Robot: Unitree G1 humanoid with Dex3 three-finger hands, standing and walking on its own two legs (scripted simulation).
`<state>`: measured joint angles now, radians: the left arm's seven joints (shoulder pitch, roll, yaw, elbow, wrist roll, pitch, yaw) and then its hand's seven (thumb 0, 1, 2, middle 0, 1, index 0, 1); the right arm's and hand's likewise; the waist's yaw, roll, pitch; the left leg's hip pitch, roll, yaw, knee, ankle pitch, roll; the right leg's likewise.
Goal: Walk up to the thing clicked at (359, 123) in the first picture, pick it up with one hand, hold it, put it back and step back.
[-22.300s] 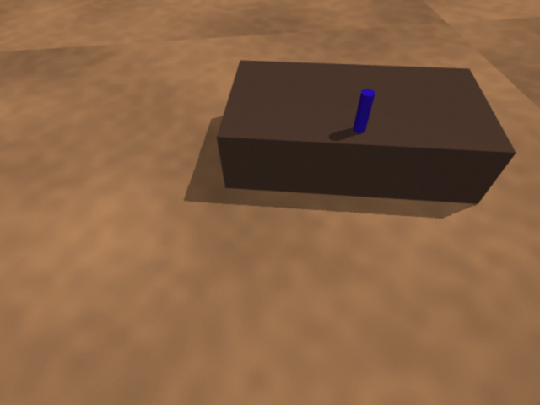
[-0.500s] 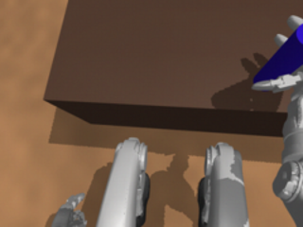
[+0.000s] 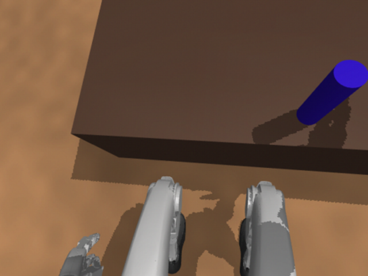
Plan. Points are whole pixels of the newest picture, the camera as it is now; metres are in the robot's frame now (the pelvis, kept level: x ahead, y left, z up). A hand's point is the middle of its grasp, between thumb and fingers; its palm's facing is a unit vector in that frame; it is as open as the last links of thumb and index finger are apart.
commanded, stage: home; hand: right
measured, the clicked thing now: (325, 98) +0.48 -0.25 -0.06
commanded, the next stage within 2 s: none
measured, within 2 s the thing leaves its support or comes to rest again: neither
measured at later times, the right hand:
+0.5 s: hand out of the picture +0.41 -0.37 +0.12, palm faces +0.30 +0.85 -0.42, open 17.4 cm
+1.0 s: hand out of the picture +0.24 -0.20 +0.18, palm faces +0.18 +0.95 -0.27, open 17.5 cm
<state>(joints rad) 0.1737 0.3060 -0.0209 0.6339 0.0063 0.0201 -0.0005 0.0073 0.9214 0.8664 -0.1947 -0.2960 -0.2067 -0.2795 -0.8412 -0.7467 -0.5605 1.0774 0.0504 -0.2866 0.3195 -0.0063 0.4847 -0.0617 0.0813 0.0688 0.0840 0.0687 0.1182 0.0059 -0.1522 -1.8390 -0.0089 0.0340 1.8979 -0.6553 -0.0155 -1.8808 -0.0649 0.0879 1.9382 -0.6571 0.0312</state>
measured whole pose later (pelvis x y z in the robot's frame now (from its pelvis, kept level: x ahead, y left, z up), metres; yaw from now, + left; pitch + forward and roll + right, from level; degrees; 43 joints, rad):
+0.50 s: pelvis +0.04 -0.02 +0.18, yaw -1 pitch +23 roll +5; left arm 0.29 0.26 -0.02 0.59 -0.04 0.12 0.00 0.01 0.90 0.90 -0.20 -0.30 -0.20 -0.30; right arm -0.45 -0.59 -0.38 0.92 -0.06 -0.02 -0.04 -0.01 0.53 -0.06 0.05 0.06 0.06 0.06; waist 0.10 -0.01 -0.12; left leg -1.10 -0.01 0.04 1.20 -0.50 -0.03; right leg -1.17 -0.08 0.05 1.30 -0.53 0.01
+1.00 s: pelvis +0.07 -0.01 +0.25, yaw -4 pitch +7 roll +2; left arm 0.22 0.19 -0.04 0.52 -0.05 0.00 0.12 0.01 0.89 0.90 -0.20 -0.30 -0.20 -0.30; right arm 0.36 -0.20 0.02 0.21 0.04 0.14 -0.14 -0.01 0.56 -0.04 0.05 0.05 0.06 0.05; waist 0.01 -0.04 -0.09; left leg -0.54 0.02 0.03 0.84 -0.43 -0.02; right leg -0.59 -0.05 0.02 0.89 -0.43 0.02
